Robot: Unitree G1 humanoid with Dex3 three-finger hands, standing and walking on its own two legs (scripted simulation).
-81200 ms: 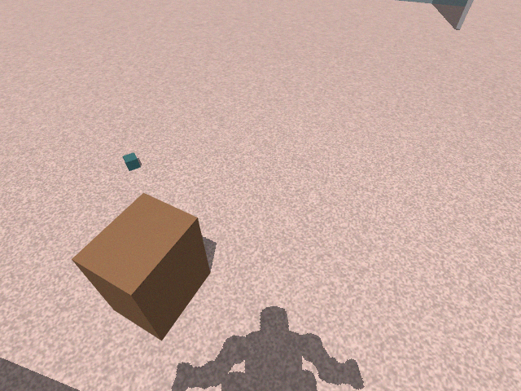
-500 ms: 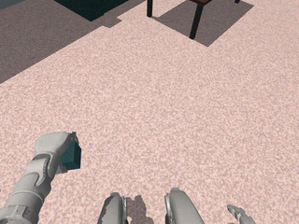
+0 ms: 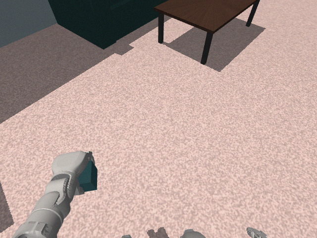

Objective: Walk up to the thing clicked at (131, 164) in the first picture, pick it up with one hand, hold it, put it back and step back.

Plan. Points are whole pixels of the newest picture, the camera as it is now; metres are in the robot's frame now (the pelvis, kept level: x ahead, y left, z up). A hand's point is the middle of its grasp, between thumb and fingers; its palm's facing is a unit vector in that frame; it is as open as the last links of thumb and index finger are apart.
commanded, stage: hold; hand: left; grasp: from above
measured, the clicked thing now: (83, 177) +0.33 +0.21 -0.10
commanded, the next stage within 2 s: crouch in 2.00 s
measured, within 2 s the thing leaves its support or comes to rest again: neither
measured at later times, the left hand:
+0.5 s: hand (70, 165) +0.34 +0.23 -0.03, palm faces -0.45 -0.05 -0.89, open 9.8 cm
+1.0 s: hand (68, 172) +0.31 +0.22 -0.01, palm faces -0.45 -0.04 -0.89, open 9.8 cm
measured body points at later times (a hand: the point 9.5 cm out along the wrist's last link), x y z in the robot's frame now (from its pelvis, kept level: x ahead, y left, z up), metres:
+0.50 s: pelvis +0.03 +0.01 +0.03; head +0.06 -0.01 +0.48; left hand +0.36 +0.23 +0.02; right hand +0.14 -0.26 -0.09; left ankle +0.03 +0.12 -0.69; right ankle +0.03 -0.14 -0.69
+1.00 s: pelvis +0.01 +0.00 +0.04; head +0.02 -0.02 +0.49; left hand +0.33 +0.22 +0.04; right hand +0.14 -0.26 -0.08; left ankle +0.03 +0.12 -0.69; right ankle +0.03 -0.14 -0.69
